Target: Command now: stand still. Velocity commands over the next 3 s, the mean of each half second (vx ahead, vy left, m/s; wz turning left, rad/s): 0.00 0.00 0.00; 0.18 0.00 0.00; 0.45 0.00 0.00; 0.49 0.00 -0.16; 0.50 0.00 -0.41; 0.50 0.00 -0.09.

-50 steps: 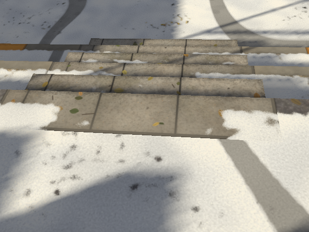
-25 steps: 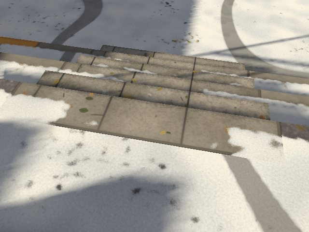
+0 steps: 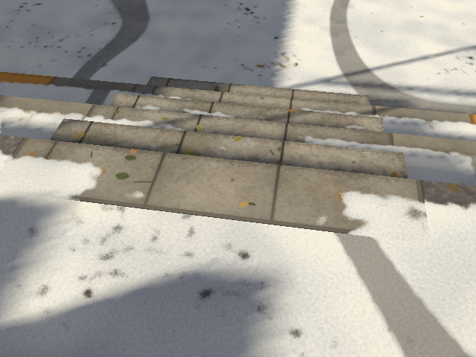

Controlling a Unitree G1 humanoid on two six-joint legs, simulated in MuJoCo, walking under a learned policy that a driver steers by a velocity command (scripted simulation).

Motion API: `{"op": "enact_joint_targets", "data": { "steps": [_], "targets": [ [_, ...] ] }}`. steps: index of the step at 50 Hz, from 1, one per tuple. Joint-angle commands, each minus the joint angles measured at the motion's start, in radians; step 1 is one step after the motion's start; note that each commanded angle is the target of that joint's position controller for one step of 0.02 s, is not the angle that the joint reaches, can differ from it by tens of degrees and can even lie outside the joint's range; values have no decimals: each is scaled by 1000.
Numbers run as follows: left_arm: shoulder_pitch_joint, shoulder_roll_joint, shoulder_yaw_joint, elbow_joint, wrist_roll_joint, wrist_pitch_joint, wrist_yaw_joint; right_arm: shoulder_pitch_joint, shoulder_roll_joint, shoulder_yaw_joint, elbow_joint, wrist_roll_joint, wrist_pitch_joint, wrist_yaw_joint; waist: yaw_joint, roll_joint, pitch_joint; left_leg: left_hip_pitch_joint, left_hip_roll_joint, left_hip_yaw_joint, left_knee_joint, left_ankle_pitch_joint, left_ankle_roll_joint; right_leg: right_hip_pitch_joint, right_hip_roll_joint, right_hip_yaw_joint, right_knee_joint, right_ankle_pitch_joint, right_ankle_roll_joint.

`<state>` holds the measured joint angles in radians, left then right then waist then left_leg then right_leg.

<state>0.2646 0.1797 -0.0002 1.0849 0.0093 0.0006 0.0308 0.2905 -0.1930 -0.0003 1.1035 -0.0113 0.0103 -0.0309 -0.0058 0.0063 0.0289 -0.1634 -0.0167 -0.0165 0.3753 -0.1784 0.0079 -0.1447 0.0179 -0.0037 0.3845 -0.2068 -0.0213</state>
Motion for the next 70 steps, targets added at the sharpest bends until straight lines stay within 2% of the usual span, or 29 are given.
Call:
{"op": "enact_joint_targets", "data": {
  "steps": [1,15,32,33,36,38,40,41,43,45,46,47,48,49,50,51,54,56,59,60,61,62,64,65,66,67,68,69,70],
  "targets": [
    [47,90,13,-7,-1,-6,3,44,-77,-9,-5,0,-8,-4,5,-14,50,-23,83,-88,-64,3,23,-68,-106,113,-103,-37,-29],
    [89,56,4,32,0,-10,6,79,-39,-2,37,0,-12,-9,5,-7,50,-29,88,-83,-51,18,23,-75,-98,106,-84,-2,-29],
    [123,32,1,50,0,-13,11,97,-16,-2,54,1,-14,-13,6,-5,54,-29,91,-80,-40,43,25,-66,-95,100,-65,40,-29],
    [132,29,1,53,1,-12,11,106,-11,0,58,0,-14,-12,7,-8,32,-21,82,-76,-46,-26,26,-59,-88,100,-76,-38,-31],
    [136,76,24,37,4,2,7,101,-34,-15,37,-8,-4,-7,11,-40,81,-109,22,-45,28,-383,58,-123,-65,127,-70,-444,-75],
    [172,80,32,31,5,6,4,68,-12,-15,5,-17,-6,2,34,-70,153,-234,3,-36,104,-455,69,-130,-117,222,-108,-598,-120],
    [229,111,50,43,8,0,5,31,31,-7,-28,-27,-25,13,54,-158,142,-307,-21,53,266,-275,55,-48,-243,395,-206,-633,-184],
    [227,119,57,42,9,-4,3,15,20,-10,-43,-32,-37,18,55,-157,141,-299,4,65,321,-225,55,-68,-288,439,-234,-601,-208],
    [168,127,65,21,10,-13,-3,39,11,-16,-55,-23,-57,29,13,-129,131,-213,16,69,272,-249,66,-132,-275,391,-219,-535,-202],
    [66,115,67,-13,-1,-20,-7,196,34,-19,-7,-7,-72,30,-74,-102,135,79,-25,90,82,-194,85,-323,-181,257,-115,-488,-157],
    [23,84,61,-37,0,-30,-9,294,1,-31,22,-9,-80,21,-113,-16,139,228,37,-20,-17,-221,93,-445,-115,172,39,-412,-124],
    [-7,-6,38,-74,-8,-45,-19,417,-103,-57,42,-13,-86,11,-147,240,91,338,270,-413,-218,-498,151,-588,24,-20,375,-318,-71],
    [-31,45,48,-99,26,-51,-27,465,-146,-72,63,-12,-76,13,-138,243,132,294,397,-615,-274,-572,215,-684,14,-46,576,-336,-75],
    [-44,67,53,-98,41,-56,-38,373,-100,-61,33,-15,-75,14,-85,105,178,218,379,-567,-264,-543,221,-692,-42,-2,682,-253,-83],
    [-32,45,50,-90,32,-65,-48,296,-84,-55,3,-14,-82,18,-48,60,176,172,338,-478,-270,-450,205,-668,-65,12,704,-171,-81],
    [-22,37,50,-84,25,-72,-57,250,-72,-51,-16,-12,-91,19,-23,50,160,163,296,-391,-281,-334,187,-638,-81,11,703,-103,-71],
    [-20,41,57,-85,30,-59,-66,287,-34,-34,2,-10,-111,15,-4,72,100,204,224,-208,-246,40,172,-629,-73,-41,739,-25,-44],
    [-94,38,56,-119,28,-51,-65,330,-26,-24,18,-9,-115,13,-11,70,99,233,218,-147,-218,279,170,-679,-70,-66,727,-7,-38],
    [-244,38,46,-192,24,-46,-64,337,-24,-14,19,-5,-112,12,-21,68,121,243,177,-81,-220,426,161,-699,-45,-118,606,-12,-37],
    [-305,45,46,-210,31,-46,-64,406,-5,-8,44,-9,-106,7,-63,51,114,385,162,-91,-177,534,150,-763,-21,-148,601,-79,-45],
    [-376,34,40,-240,30,-50,-63,482,-7,-5,74,-21,-98,-2,-102,61,103,516,171,-113,-122,674,146,-829,9,-176,570,-146,-54],
    [-418,15,31,-262,21,-57,-62,528,-25,-5,95,-35,-89,-13,-118,85,80,611,182,-124,-61,825,143,-843,34,-186,517,-191,-65],
    [-429,0,17,-271,0,-76,-59,534,-64,-8,109,-56,-80,-32,-102,132,7,638,180,-98,74,1206,119,-658,93,-201,339,-234,-82],
    [-376,8,18,-259,-12,-82,-54,479,-84,-10,102,-55,-77,-36,-54,152,-33,548,172,-84,157,1331,99,-445,110,-189,186,-212,-82],
    [-263,61,36,-230,-11,-87,-43,437,-107,-16,94,-37,-81,-37,-3,159,-89,411,175,-110,285,1338,84,-179,86,-144,62,-111,-76],
    [-25,98,57,-148,-2,-83,-30,331,-125,-23,67,4,-91,-34,112,128,-164,134,158,-104,500,1166,62,240,23,-90,-97,169,-81],
    [152,157,76,-57,12,-64,-8,202,-119,-30,15,26,-111,-22,183,25,-180,-344,69,-99,739,234,50,681,-127,24,-94,432,-95],
    [187,180,79,-32,24,-43,-4,173,-77,-34,-6,40,-120,-25,163,-75,-168,-767,29,-74,872,-424,36,972,-281,100,49,776,-96],
    [237,215,87,-42,45,-36,4,27,-98,-46,-83,39,-133,-30,206,-6,-133,-965,20,1,969,-476,65,998,-321,147,33,1006,-89]
  ]
}}
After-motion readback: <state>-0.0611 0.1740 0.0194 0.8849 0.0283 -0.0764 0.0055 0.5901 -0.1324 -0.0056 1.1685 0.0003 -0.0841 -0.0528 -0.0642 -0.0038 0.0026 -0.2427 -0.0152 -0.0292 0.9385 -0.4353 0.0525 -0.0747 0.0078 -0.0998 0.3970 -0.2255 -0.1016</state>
